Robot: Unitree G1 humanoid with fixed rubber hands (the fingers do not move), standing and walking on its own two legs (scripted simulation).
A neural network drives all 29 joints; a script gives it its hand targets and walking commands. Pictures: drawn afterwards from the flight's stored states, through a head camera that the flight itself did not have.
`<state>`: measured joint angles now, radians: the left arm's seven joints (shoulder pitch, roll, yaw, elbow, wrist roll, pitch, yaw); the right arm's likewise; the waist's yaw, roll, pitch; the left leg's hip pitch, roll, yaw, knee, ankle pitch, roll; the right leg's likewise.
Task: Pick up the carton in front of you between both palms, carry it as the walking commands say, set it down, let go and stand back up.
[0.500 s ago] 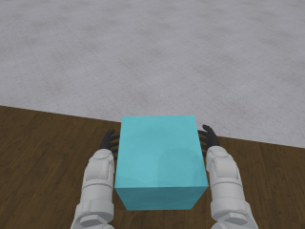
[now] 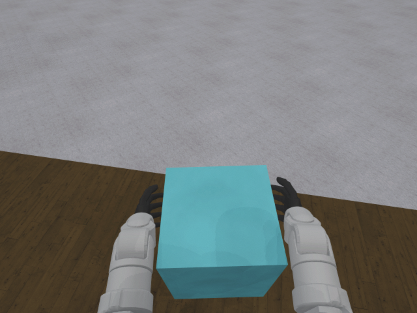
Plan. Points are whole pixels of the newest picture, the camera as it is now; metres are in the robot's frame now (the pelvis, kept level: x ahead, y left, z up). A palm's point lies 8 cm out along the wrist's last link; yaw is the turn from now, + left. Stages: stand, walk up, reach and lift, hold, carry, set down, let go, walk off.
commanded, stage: reach and lift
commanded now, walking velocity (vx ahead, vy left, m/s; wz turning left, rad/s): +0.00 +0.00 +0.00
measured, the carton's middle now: (217, 236) +0.28 +0.00 -0.05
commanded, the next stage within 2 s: hold in 0.14 s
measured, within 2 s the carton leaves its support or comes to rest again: neither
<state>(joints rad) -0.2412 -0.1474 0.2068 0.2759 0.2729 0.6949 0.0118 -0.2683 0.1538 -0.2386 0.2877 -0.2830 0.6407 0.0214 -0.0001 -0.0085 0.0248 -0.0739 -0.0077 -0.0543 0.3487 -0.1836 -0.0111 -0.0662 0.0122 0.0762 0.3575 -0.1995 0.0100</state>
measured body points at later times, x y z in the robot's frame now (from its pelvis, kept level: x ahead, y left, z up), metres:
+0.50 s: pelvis -0.01 +0.00 +0.00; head -0.06 +0.00 +0.45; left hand +0.28 +0.15 +0.03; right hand +0.29 -0.16 +0.04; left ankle +0.01 +0.13 -0.75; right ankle +0.00 -0.13 -0.75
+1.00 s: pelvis -0.01 +0.00 +0.00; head -0.05 +0.00 +0.45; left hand +0.29 +0.15 +0.04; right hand +0.30 -0.15 +0.05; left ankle +0.01 +0.13 -0.75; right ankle +0.00 -0.13 -0.75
